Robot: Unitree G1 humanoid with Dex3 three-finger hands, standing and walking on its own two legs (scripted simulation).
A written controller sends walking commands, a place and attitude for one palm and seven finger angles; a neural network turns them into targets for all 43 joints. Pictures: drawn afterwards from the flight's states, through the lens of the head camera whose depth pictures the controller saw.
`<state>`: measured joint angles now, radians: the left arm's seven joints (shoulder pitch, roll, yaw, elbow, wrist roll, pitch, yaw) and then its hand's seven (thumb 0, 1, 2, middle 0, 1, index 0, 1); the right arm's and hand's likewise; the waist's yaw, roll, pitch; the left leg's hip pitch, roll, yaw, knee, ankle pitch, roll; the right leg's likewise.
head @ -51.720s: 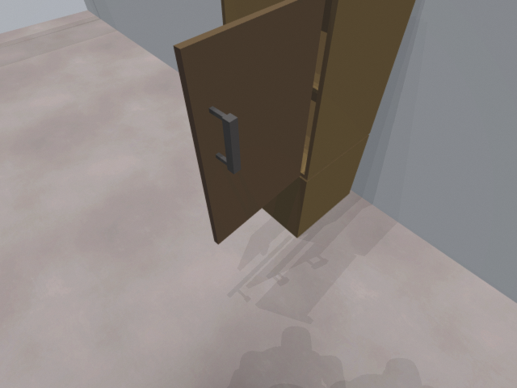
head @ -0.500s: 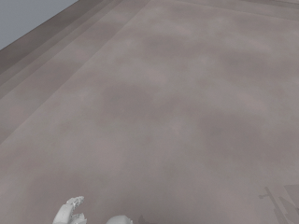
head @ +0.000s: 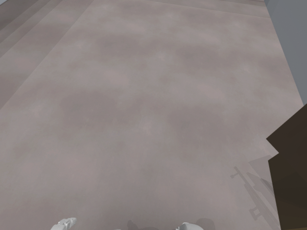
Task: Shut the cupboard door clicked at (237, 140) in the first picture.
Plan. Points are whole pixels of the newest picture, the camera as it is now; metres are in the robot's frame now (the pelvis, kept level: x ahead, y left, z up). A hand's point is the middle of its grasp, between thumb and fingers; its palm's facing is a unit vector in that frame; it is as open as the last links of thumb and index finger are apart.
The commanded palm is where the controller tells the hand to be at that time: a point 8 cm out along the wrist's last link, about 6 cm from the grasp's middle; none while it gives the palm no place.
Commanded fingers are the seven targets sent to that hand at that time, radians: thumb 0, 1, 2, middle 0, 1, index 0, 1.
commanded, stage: turn to face it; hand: left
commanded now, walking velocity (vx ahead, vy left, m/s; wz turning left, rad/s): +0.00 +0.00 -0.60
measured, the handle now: out of the picture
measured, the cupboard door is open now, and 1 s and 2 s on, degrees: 37 37 37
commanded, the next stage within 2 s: take the last steps up to it in 1.66 s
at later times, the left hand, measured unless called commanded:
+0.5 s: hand (97, 219) +0.16 +0.18 -0.18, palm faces -0.25 -0.95 -0.19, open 7.4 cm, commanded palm none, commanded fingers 0.00 0.90 0.90 -0.20 -0.30 -0.20 -0.30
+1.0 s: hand (126, 204) +0.20 +0.09 -0.16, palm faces -0.54 -0.81 -0.24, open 7.4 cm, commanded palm none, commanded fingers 0.00 0.90 0.90 -0.20 -0.30 -0.20 -0.30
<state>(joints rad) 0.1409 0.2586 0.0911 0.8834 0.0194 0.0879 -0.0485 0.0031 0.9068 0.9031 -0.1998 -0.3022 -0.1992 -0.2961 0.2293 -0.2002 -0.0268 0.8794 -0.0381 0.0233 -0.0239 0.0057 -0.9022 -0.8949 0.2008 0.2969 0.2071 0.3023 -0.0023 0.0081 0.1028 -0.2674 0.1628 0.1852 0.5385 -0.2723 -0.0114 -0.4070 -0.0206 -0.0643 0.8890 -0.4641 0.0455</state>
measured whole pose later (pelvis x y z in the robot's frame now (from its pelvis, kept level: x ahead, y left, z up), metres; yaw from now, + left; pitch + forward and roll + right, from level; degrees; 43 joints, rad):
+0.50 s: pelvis +0.01 +0.00 -0.01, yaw -17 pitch +2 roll -1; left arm 0.15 0.26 0.08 0.90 0.02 0.08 -0.03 0.00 0.90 0.90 -0.20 -0.30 -0.20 -0.30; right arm 0.20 -0.20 -0.02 0.85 -0.04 0.01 -0.03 0.01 -0.91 -0.90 0.20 0.30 0.20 0.30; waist 0.00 -0.04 0.08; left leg -0.32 0.08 0.11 0.59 -0.30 0.01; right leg -0.47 0.03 0.03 1.02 -0.50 0.04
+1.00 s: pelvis +0.02 -0.03 -0.01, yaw -34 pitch +2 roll +0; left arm 0.17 0.21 0.05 0.89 0.02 0.05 -0.01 0.00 0.90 0.90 -0.20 -0.30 -0.20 -0.30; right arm 0.17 -0.26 -0.05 0.87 -0.02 0.06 -0.02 0.01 -0.91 -0.90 0.20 0.30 0.20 0.30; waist 0.00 0.01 0.09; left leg -0.47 0.07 0.04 0.92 -0.42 -0.09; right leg -0.29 0.02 0.04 0.54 -0.28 -0.01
